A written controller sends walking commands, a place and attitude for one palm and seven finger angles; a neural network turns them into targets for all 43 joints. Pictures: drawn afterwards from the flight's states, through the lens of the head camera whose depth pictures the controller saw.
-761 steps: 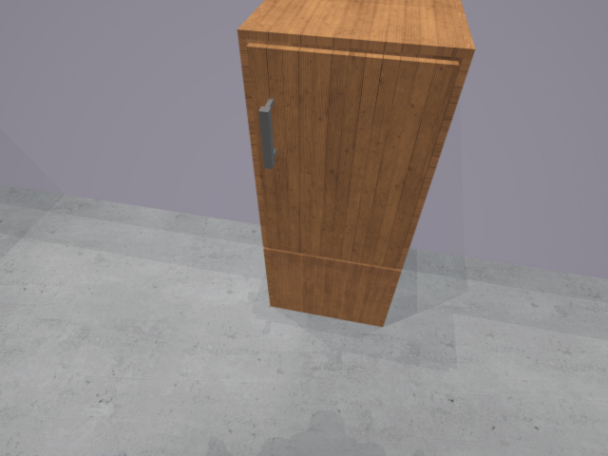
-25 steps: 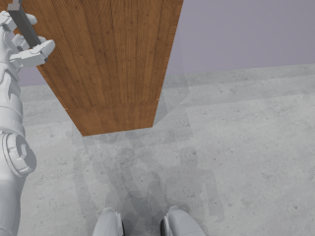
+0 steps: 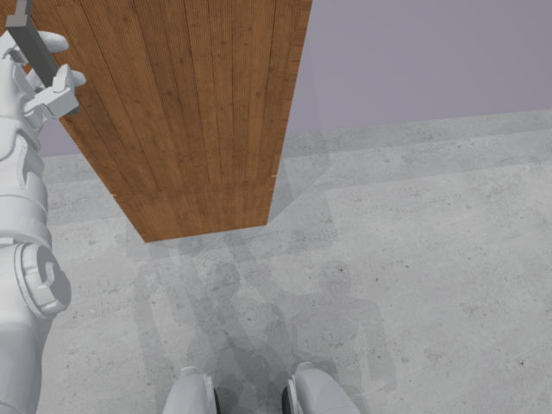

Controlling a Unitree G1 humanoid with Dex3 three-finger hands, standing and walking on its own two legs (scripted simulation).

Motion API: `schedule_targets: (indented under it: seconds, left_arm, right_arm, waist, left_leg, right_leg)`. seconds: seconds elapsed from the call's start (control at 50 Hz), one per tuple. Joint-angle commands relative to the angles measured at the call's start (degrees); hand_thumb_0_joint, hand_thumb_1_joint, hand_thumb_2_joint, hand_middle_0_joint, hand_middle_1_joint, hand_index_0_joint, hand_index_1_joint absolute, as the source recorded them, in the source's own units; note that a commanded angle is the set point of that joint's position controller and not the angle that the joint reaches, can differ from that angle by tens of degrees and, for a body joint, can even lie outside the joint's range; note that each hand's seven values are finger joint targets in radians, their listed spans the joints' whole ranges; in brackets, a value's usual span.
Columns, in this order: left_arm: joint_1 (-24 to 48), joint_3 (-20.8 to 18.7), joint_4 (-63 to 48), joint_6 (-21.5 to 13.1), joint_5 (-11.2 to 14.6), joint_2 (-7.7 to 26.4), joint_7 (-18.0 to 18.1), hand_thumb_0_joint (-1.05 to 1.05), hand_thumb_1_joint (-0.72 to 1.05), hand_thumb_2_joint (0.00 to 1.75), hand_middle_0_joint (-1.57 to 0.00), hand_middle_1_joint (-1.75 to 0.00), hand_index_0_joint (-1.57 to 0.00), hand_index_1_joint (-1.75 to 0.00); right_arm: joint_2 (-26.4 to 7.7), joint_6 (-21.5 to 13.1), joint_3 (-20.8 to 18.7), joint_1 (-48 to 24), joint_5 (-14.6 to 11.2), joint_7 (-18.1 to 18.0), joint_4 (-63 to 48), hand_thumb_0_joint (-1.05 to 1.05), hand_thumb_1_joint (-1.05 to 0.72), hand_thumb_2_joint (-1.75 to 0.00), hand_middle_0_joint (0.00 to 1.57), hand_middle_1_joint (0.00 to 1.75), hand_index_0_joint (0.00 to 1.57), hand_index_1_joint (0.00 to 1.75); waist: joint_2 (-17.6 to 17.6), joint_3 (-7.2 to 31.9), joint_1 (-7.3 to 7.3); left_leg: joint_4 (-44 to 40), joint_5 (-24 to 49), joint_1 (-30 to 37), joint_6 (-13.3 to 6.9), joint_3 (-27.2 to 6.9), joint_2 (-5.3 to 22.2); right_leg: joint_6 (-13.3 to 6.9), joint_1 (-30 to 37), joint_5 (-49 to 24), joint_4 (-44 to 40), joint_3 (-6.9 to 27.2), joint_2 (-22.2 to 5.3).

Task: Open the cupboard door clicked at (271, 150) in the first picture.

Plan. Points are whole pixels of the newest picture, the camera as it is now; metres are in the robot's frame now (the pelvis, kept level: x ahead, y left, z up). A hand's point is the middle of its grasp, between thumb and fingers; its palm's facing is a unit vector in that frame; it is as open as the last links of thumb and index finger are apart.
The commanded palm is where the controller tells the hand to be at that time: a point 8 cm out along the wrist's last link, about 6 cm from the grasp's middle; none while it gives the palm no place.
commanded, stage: pull the door open along its arc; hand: left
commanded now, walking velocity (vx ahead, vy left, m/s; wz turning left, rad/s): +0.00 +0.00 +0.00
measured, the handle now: (49, 60) +0.59 +0.24 +0.10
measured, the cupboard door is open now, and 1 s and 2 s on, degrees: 1 46 47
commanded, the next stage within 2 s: open thumb and fingers to let go in 0.86 s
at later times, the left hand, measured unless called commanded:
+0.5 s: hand (107, 163) +0.42 +0.16 +0.10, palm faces +0.36 -0.93 +0.07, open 6.0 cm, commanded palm +0.36 +0.20 +0.10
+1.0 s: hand (209, 234) +0.32 +0.05 +0.10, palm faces +0.44 -0.90 -0.02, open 6.0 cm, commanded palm +0.29 +0.10 +0.10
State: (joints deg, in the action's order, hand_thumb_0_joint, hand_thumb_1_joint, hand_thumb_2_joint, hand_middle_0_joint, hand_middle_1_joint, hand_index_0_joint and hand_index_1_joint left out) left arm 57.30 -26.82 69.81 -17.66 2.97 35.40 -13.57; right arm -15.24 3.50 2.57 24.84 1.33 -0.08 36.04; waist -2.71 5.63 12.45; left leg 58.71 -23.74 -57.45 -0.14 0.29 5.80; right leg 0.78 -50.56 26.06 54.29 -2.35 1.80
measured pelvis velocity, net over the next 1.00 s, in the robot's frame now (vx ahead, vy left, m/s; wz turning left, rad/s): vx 0.02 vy -0.05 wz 0.09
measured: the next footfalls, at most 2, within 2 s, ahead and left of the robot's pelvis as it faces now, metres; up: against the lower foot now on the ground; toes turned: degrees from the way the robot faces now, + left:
none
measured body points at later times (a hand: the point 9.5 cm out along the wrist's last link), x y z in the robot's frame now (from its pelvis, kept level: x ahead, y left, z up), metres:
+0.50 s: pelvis +0.02 +0.00 +0.02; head +0.08 -0.01 +0.47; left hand +0.40 +0.21 +0.10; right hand +0.13 -0.25 -0.09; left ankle +0.03 +0.12 -0.67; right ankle -0.01 -0.14 -0.67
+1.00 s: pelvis +0.02 -0.05 +0.03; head +0.03 -0.07 +0.48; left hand +0.30 +0.09 +0.11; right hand +0.20 -0.26 -0.08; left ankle +0.03 +0.11 -0.67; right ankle -0.01 -0.14 -0.67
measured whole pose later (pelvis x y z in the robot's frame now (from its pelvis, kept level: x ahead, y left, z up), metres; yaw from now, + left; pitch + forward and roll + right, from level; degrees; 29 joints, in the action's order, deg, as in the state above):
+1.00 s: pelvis +0.02 -0.05 +0.03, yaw +5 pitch +7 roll +0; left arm 0.1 10.7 11.1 -9.6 -4.4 -6.5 33.7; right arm -11.4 2.6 0.0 11.6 4.1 0.6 34.2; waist -2.5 6.1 1.1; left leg 46.6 -21.1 -32.3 3.0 -1.5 3.2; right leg -2.4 -26.9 28.0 48.1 -4.8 -0.3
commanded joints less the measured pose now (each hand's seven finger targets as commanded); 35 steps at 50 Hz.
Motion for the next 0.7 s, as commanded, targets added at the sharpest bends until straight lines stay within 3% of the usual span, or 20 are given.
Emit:
schedule_targets:
  seconds: [0.0, 0.06, 0.2, 0.26, 0.28, 0.3, 0.32, 0.34, 0.36, 0.42, 0.5, 0.56, 0.6, 0.68]
  left_arm:
    - [17.2, -1.1, -15.4, -4.3, 2.2, 13.9, -0.8, 0.0, 0.9, 0.9, -0.4, -1.35, -0.4, -1.35]
    - [11.4, -0.6, -18.5, -4.2, 3.4, 11.2, -1.0, 0.0, 0.9, 0.9, -0.4, -1.35, -0.4, -1.35]
    - [-6.7, 3.6, -31.4, -3.5, 7.1, 1.2, 0.2, 0.0, 0.9, 0.9, -0.4, -1.35, -0.4, -1.35]
    - [-12.5, 6.1, -37.8, -3.2, 8.0, -2.9, 1.4, 0.0, 0.9, 0.9, -0.4, -1.35, -0.4, -1.35]
    - [-12.4, -2.4, -40.8, -2.5, 11.7, -3.9, 10.5, 0.0, 0.9, 0.9, -0.4, -1.35, -0.4, -1.35]
    - [-16.9, 3.9, -40.9, -1.4, 10.0, -10.3, 14.2, 0.0, 0.9, 0.9, -0.4, -1.35, -0.4, -1.35]
    - [-18.6, 4.3, -42.5, -0.8, 10.1, -13.4, 17.4, 0.0, 0.9, 0.9, -0.4, -1.35, -0.4, -1.35]
    - [-19.9, 6.0, -43.7, -0.5, 8.4, -14.4, 19.3, 0.0, 0.9, 0.9, -0.4, -1.35, -0.4, -1.35]
    - [-20.3, 5.5, -46.6, -0.8, 7.0, -14.2, 22.6, 0.0, 0.9, 0.9, -0.4, -1.35, -0.4, -1.35]
    - [-23.7, 10.8, -51.4, 0.0, 2.4, -21.5, 31.3, 0.0, 0.9, 0.9, -0.4, -1.35, -0.4, -1.35]
    - [-26.7, 17.9, -57.2, 1.0, -2.6, -28.9, 39.2, 0.0, 0.9, 0.9, -0.4, -1.35, -0.4, -1.35]
    - [-27.8, 23.0, -59.4, 2.0, -5.1, -33.8, 43.4, 0.0, 0.9, 0.9, -0.4, -1.35, -0.4, -1.35]
    - [-30.8, 26.6, -62.4, 2.3, -6.1, -36.8, 44.2, 0.0, 0.9, 0.9, -0.4, -1.35, -0.4, -1.35]
    - [-33.8, 32.9, -66.3, 3.1, -7.5, -41.2, 44.6, 0.0, 0.9, 0.9, -0.4, -1.35, -0.4, -1.35]
  right_arm:
    - [-10.6, -0.4, -4.4, 9.8, -0.2, -0.6, -3.2, 0.0, -0.9, -0.9, 0.2, 0.3, 0.2, 0.3]
    - [-10.3, -0.2, -4.7, 8.8, -0.6, -0.4, -4.0, 0.0, -0.9, -0.9, 0.2, 0.3, 0.2, 0.3]
    - [-8.9, -0.5, -5.6, 4.0, -2.0, 0.4, -7.2, 0.0, -0.9, -0.9, 0.2, 0.3, 0.2, 0.3]
    - [-8.3, -0.9, -5.7, 2.2, -2.4, 0.7, -8.3, 0.0, -0.9, -0.9, 0.2, 0.3, 0.2, 0.3]
    - [-6.6, -1.5, -5.7, 0.5, -1.7, 0.6, -8.2, 0.0, -0.9, -0.9, 0.2, 0.3, 0.2, 0.3]
    - [-6.4, -2.2, -5.6, -0.3, -1.8, 1.2, -8.4, 0.0, -0.9, -0.9, 0.2, 0.3, 0.2, 0.3]
    - [-6.1, -2.6, -5.7, -0.9, -1.9, 1.6, -8.3, 0.0, -0.9, -0.9, 0.2, 0.3, 0.2, 0.3]
    - [-6.3, -3.0, -5.8, -1.0, -1.5, 1.9, -8.1, 0.0, -0.9, -0.9, 0.2, 0.3, 0.2, 0.3]
    - [-6.1, -3.1, -5.8, -1.3, -1.1, 2.0, -8.0, 0.0, -0.9, -0.9, 0.2, 0.3, 0.2, 0.3]
    - [-4.9, -3.6, -5.9, -3.3, 0.2, 2.9, -8.3, 0.0, -0.9, -0.9, 0.2, 0.3, 0.2, 0.3]
    - [-4.0, -3.5, -6.0, -6.3, 1.1, 3.3, -9.0, 0.0, -0.9, -0.9, 0.2, 0.3, 0.2, 0.3]
    - [-3.5, -3.5, -5.9, -8.3, 1.7, 2.8, -9.2, 0.0, -0.9, -0.9, 0.2, 0.3, 0.2, 0.3]
    - [-2.8, -3.5, -5.8, -10.1, 1.8, 2.6, -9.6, 0.0, -0.9, -0.9, 0.2, 0.3, 0.2, 0.3]
    - [-2.0, -3.5, -5.4, -12.7, 2.2, 1.9, -10.4, 0.0, -0.9, -0.9, 0.2, 0.3, 0.2, 0.3]
  waist:
    - [-7.1, 30.6, -3.17]
    - [-6.3, 29.5, -4.16]
    - [-4.0, 27.1, -7.4]
    - [-4.2, 23.9, -7.92]
    - [-1.3, 22.8, -12.7]
    - [-3.1, 20.4, -10.29]
    - [-1.2, 18.2, -10.39]
    - [-1.3, 18.2, -9.9]
    - [0.1, 18.6, -10.58]
    - [0.2, 20.5, -10.78]
    - [1.6, 20.5, -10.65]
    - [6.0, 18.1, -9.68]
    - [4.2, 17.9, -10.23]
    - [4.8, 14.5, -10.02]
  left_leg:
    - [-5.5, 22.9, 29.0, -1.6, -1.8, -3.3]
    - [-6.3, 23.9, 29.9, -1.7, -1.3, -3.4]
    - [-9.2, 25.8, 31.8, -1.5, 0.2, -3.9]
    - [-10.1, 26.7, 32.5, -1.5, 0.7, -4.2]
    - [-11.1, 26.3, 29.3, -0.8, 0.5, -4.2]
    - [-11.6, 25.1, 30.1, -0.5, 0.8, -4.3]
    - [-12.2, 24.9, 29.9, -0.1, 0.4, -4.0]
    - [-12.0, 25.3, 30.4, -0.1, 0.5, -4.0]
    - [-11.8, 26.0, 30.0, -0.2, 0.4, -4.1]
    - [-12.0, 27.1, 31.9, 0.0, 0.8, -4.2]
    - [-12.7, 24.2, 32.7, 0.0, 0.9, -4.4]
    - [-13.5, 20.7, 32.5, -0.2, 0.6, -4.4]
    - [-13.9, 20.3, 33.4, -0.2, 1.1, -4.5]
    - [-14.5, 18.0, 33.5, -0.4, 1.2, -4.8]
  right_leg:
    - [-1.1, 9.6, -22.7, -6.4, -0.6, 2.9]
    - [-1.3, 11.1, -24.2, -6.8, -0.8, 3.0]
    - [-1.4, 16.5, -28.2, -8.2, -1.1, 2.8]
    - [-1.4, 17.7, -29.7, -8.8, -1.1, 2.7]
    - [-1.0, 19.2, -28.1, -9.2, -2.1, 2.5]
    - [-0.8, 18.2, -26.9, -9.4, -2.1, 2.6]
    - [-0.9, 17.3, -25.6, -9.7, -2.9, 2.5]
    - [-0.9, 17.2, -25.9, -9.3, -2.8, 2.4]
    - [-1.0, 18.4, -26.5, -9.0, -2.7, 2.3]
    - [-1.0, 19.7, -27.7, -8.5, -2.6, 1.7]
    - [-1.3, 21.4, -26.0, -9.2, -2.5, 1.0]
    - [-1.3, 22.1, -23.7, -10.9, -2.3, 0.8]
    - [-1.5, 23.1, -24.0, -11.4, -1.8, 0.2]
    - [-1.4, 23.6, -23.3, -13.1, -1.2, -0.5]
